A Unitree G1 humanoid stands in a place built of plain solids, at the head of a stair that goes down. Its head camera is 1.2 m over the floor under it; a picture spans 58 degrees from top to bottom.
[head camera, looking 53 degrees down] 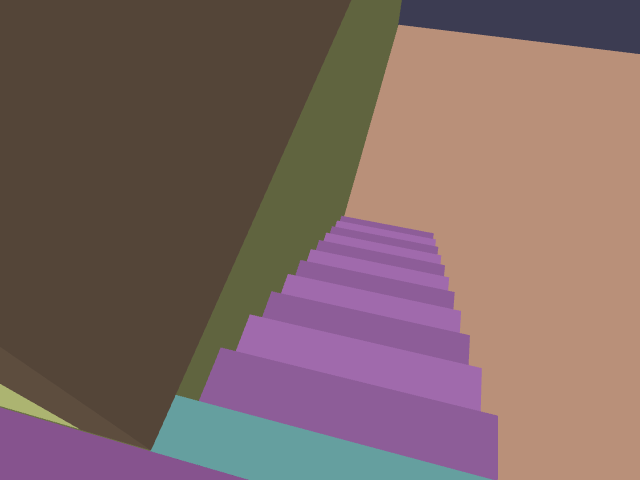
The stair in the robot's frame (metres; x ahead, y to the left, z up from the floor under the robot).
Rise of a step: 0.19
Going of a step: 0.23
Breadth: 0.92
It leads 14 degrees to the right of straight ahead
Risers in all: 12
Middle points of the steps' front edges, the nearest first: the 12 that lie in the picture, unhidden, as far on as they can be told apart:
0.26 -0.05 0.00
0.48 -0.11 -0.19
0.71 -0.16 -0.38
0.93 -0.22 -0.58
1.15 -0.27 -0.77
1.37 -0.33 -0.96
1.59 -0.38 -1.15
1.81 -0.44 -1.35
2.03 -0.49 -1.54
2.25 -0.55 -1.73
2.47 -0.60 -1.92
2.69 -0.66 -2.12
